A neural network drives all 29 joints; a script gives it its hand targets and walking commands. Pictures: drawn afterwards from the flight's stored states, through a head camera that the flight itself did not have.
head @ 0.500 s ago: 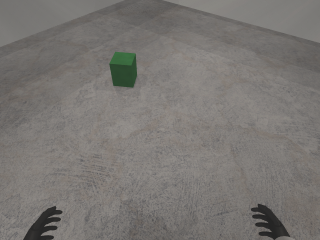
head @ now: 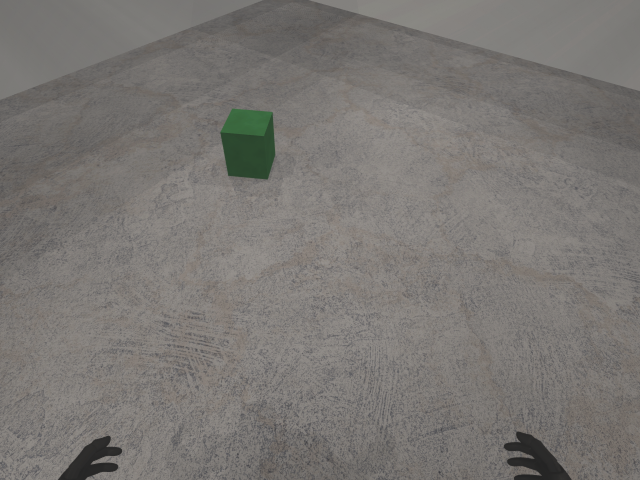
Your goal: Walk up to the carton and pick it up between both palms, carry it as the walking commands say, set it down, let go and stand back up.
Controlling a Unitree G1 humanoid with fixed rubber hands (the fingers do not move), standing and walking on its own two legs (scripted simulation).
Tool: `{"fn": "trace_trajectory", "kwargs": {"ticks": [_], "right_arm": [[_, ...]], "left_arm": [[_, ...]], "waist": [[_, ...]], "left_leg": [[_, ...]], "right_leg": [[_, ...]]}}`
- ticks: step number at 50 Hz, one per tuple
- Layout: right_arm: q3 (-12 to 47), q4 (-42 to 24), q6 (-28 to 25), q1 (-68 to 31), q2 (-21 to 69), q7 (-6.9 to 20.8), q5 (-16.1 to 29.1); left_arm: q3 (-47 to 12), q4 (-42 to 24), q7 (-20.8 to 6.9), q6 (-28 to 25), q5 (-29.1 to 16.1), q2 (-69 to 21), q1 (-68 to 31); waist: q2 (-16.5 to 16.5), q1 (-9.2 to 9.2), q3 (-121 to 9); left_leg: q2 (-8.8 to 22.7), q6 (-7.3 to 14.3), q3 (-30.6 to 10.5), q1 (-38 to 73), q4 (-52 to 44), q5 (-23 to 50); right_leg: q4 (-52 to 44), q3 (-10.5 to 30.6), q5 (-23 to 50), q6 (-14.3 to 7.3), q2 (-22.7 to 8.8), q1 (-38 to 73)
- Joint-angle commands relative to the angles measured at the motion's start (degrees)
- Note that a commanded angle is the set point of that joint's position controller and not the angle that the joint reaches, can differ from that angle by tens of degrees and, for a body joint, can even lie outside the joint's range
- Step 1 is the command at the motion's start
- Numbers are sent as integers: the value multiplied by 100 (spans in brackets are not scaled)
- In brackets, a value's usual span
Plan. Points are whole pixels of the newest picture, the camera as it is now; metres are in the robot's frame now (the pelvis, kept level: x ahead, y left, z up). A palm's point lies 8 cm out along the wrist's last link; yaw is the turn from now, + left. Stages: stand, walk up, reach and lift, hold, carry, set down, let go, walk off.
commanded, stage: stand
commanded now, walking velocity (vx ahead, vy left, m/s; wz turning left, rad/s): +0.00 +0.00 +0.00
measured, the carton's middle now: (250, 144) +1.67 +0.30 -0.64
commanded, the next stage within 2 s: walk up in 0.88 s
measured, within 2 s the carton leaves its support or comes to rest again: neither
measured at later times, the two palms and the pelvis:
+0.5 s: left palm out of the picture +0.10 +0.31 -0.09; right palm out of the picture +0.10 -0.31 -0.09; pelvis +0.00 +0.00 +0.01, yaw +0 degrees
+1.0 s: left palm out of the picture +0.10 +0.31 -0.09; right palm out of the picture +0.10 -0.31 -0.09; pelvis +0.00 +0.00 +0.01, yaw +0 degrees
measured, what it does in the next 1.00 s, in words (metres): stands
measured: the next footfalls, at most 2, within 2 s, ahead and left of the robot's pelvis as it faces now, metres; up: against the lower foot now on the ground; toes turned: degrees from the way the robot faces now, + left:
left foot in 1.44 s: +0.16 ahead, +0.21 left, +0.00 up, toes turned +11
right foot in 1.88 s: +0.48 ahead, -0.05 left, +0.00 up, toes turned -2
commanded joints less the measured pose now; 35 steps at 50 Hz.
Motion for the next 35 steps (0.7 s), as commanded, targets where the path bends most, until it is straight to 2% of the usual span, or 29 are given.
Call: {"fn": "trace_trajectory", "kwargs": {"ticks": [1, 17, 35], "right_arm": [[-199, -178, -63, -282, -953, -21, 10], [-164, 443, -18, -407, -981, -31, 22], [-155, 683, 17, -395, -1017, -44, 25]], "left_arm": [[198, -178, 21, -63, -11, 954, -277], [150, 449, 32, -25, -18, 988, -402], [140, 697, 45, 13, -20, 1017, -400]], "waist": [[16, 1, -384], [9, -1, -312], [11, -2, -285]], "left_leg": [[546, 270, -561, 155, -726, 881], [626, 178, -557, 468, -1255, 975], [663, 161, -566, 548, -1427, 1004]], "right_leg": [[-706, 557, 867, -284, -539, 176], [-1256, 571, 949, -200, -625, 475], [-1425, 564, 960, -184, -664, 559]]}}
